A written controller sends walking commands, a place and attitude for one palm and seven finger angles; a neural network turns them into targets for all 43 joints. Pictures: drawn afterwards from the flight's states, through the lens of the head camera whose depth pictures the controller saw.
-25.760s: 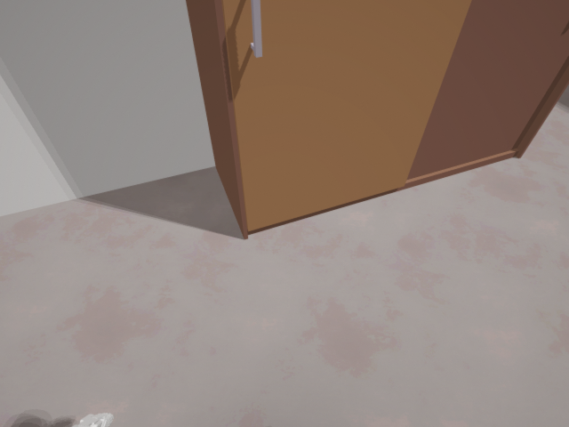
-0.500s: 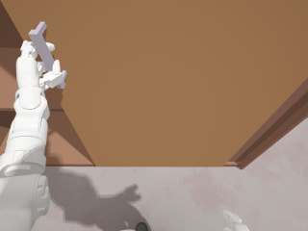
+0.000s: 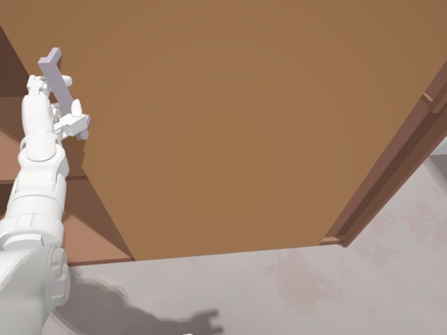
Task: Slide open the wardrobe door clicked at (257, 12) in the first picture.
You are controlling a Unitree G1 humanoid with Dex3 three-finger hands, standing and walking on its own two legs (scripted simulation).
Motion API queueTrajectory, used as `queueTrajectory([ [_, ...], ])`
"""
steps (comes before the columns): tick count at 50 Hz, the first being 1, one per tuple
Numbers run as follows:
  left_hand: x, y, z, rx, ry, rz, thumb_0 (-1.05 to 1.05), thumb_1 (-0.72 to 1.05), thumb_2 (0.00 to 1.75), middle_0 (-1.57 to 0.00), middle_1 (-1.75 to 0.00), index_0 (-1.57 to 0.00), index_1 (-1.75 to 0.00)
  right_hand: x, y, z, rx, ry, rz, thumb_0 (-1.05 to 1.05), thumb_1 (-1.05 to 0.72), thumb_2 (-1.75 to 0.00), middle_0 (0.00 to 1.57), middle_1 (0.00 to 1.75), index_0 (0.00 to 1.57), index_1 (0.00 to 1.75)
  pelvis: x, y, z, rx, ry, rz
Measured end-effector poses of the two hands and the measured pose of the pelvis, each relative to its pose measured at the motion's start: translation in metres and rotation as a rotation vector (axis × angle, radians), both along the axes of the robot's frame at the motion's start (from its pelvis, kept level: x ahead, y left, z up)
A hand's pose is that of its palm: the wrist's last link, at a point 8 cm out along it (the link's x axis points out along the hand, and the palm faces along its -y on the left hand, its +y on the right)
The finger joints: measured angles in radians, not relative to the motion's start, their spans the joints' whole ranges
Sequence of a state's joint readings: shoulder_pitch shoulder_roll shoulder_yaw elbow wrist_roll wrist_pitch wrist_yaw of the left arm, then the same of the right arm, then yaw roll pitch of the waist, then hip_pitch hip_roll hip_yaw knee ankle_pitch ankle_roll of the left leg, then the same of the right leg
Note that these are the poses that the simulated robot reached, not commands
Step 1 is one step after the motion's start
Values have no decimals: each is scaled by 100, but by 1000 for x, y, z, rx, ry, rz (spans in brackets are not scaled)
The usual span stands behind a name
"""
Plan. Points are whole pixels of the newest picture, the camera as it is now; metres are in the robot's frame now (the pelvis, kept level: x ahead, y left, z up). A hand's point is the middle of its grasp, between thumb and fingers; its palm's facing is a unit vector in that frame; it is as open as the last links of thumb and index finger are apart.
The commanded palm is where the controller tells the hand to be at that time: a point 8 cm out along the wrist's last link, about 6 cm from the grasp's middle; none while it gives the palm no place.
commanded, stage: stop walking and hold the door there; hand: left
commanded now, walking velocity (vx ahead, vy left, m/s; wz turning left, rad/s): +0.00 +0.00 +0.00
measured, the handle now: (69, 96) +0.49 +0.32 +0.16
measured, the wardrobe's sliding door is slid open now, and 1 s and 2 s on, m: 0.67 0.66 0.66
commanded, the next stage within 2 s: loosen the grip on the handle in 0.04 s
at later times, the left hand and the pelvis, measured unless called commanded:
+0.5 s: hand (71, 115) +0.44 +0.30 +0.16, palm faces +0.45 -0.87 -0.20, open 11.7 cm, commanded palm +0.39 +0.32 +0.16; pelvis +0.01 -0.03 -0.01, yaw +5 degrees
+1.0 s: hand (60, 116) +0.45 +0.32 +0.15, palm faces +0.50 -0.84 -0.20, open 14.5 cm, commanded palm +0.40 +0.36 +0.16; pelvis +0.05 -0.06 -0.01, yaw +4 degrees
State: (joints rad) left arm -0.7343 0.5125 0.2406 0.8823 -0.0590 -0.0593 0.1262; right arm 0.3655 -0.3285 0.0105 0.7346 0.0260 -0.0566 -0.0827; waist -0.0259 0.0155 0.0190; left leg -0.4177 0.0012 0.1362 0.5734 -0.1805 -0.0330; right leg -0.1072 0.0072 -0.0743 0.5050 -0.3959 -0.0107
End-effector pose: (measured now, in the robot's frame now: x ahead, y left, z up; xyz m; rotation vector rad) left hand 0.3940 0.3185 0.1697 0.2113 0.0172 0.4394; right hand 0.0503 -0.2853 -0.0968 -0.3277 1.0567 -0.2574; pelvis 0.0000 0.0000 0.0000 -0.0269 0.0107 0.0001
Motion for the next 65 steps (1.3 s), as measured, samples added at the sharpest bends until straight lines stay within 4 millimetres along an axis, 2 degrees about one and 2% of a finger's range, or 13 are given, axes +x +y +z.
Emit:
queueTrajectory([
  [4, 1, 2, -2, 9, -31, -20, -4, 70, 83, -24, -130, -15, -126, 6, 7, -6, 0, -7, -25, 1, -91, -90, 20, 30, 20, 30, 4, 5, -5, 7, -14, -3],
  [8, 2, 3, 0, 12, -25, -13, -4, 69, 83, -24, -129, -15, -126, 19, 25, 1, 44, -46, -9, 1, -91, -90, 20, 30, 20, 30, 1, 4, 4, 2, -30, -8],
  [12, 18, 16, 8, -61, -38, 10, -3, 56, 79, -31, -133, -24, -131, 36, 37, 9, 79, -122, 137, 1, -91, -90, 20, 30, 20, 30, -1, -11, -6, 27, 26, 49],
  [14, 17, 19, 9, -13, -16, 25, -1, 49, 75, -34, -134, -30, -134, 41, 36, 12, 87, -158, 168, 1, -91, -90, 21, 30, 20, 30, -1, -13, -7, 8, 39, 64],
  [16, 14, 19, 8, 29, 5, 29, -1, 40, 70, -37, -136, -35, -136, 43, 32, 12, 95, -162, 178, 1, -91, -90, 21, 30, 20, 30, -1, -16, -7, -2, 55, 72],
  [20, 7, 17, 0, -9, -17, 17, 0, 14, 56, -41, -138, -40, -138, 43, 17, 9, 75, -116, 167, 1, -91, -90, 21, 30, 20, 30, 2, -23, -7, -6, 68, 78],
  [26, 8, 18, -5, 7, -6, 38, 0, -27, 34, -40, -135, -39, -134, 41, -14, 7, 16, -48, 119, 1, -91, -90, 21, 30, 20, 30, 11, -35, -8, -9, 84, 86],
  [32, 12, 22, -11, -3, 15, 51, 0, -47, 24, -35, -128, -35, -128, 42, -36, 5, -15, 7, 68, 1, -91, -90, 20, 30, 20, 30, 25, -45, -6, -9, 96, 84],
  [37, 15, 19, -7, 8, 0, 44, -1, -52, 22, -30, -122, -31, -122, 45, -43, 1, -6, 39, 42, 1, -91, -90, 20, 30, 20, 30, 36, -51, -5, -3, 106, 79],
  [43, 13, 17, -8, -10, 12, 47, -1, -54, 20, -27, -117, -29, -119, 57, -43, -5, 23, 37, 30, 1, -91, -90, 20, 30, 20, 30, 45, -57, -4, 6, 110, 74],
  [51, 4, 40, -4, -22, 19, 101, -1, -55, 20, -26, -116, -28, -117, 69, -41, -7, 41, 4, 27, 1, -91, -90, 20, 30, 20, 30, 47, -61, -6, 12, 124, 64],
  [58, -11, 68, 1, -13, 20, 106, -1, -55, 20, -25, -115, -26, -116, 61, -43, -7, 14, 37, 28, 1, -91, -90, 20, 30, 20, 30, 44, -57, -9, 1, 135, 71],
  [65, -13, 83, 0, -11, 6, 73, -1, -55, 20, -25, -115, -25, -115, 43, -42, -5, -23, 88, 20, 1, -91, -90, 20, 30, 20, 30, 37, -47, -10, -15, 145, 81],
])
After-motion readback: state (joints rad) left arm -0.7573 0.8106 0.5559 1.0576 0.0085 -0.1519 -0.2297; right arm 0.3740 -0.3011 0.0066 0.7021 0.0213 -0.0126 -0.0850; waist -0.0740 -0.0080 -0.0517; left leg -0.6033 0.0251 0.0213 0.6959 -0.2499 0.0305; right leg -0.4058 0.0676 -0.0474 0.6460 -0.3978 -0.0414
